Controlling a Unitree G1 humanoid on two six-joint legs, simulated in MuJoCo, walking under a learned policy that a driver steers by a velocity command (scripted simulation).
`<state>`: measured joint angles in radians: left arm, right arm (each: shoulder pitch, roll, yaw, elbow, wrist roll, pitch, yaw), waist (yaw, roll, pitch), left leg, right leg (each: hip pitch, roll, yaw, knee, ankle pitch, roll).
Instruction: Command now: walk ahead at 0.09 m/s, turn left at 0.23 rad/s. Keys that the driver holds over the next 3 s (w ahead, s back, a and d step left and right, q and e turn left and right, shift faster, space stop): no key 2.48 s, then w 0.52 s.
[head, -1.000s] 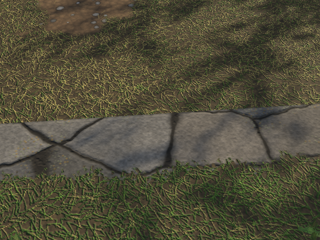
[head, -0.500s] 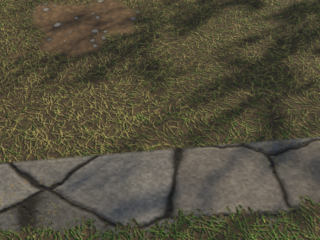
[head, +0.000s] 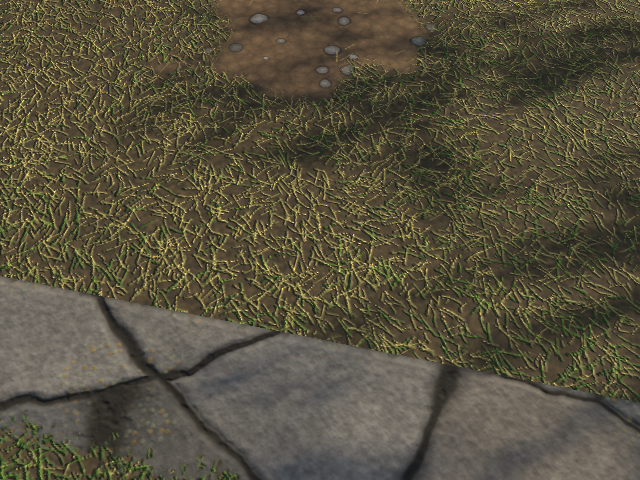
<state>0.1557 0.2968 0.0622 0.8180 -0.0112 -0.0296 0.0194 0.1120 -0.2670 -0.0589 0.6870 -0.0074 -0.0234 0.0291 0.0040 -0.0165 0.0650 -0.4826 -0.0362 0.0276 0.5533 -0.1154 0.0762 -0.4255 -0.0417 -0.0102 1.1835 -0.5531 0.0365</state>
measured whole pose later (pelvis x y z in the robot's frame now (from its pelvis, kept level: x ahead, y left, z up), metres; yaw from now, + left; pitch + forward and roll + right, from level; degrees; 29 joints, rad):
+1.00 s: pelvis +0.08 -0.04 +0.01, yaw +2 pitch -2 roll +0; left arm 0.23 0.21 0.03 1.05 0.00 -0.02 0.03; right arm 0.14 -0.21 -0.05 1.03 0.00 0.02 -0.04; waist 0.01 0.00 0.04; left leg -0.26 -0.01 -0.02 0.51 -0.22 0.00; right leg -0.14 -0.01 -0.02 0.50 -0.33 0.00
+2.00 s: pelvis +0.08 -0.05 +0.01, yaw +2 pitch -1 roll +0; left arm 0.34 0.16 0.01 1.10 0.00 -0.02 0.04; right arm 0.19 -0.19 -0.03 1.13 0.00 0.01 -0.04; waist 0.00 0.00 0.04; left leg -0.27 0.00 -0.03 0.49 -0.21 -0.01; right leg -0.15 0.00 -0.02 0.48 -0.32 -0.01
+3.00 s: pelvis +0.23 +0.00 +0.02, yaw +2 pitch +1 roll +0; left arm 0.18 0.25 0.07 0.93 -0.03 -0.09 -0.01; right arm 0.47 -0.16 -0.02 1.11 0.00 -0.10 0.00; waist -0.05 -0.04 -0.02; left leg 0.00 -0.04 0.06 0.24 -0.26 0.06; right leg -0.65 -0.11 0.00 1.03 -0.13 -0.05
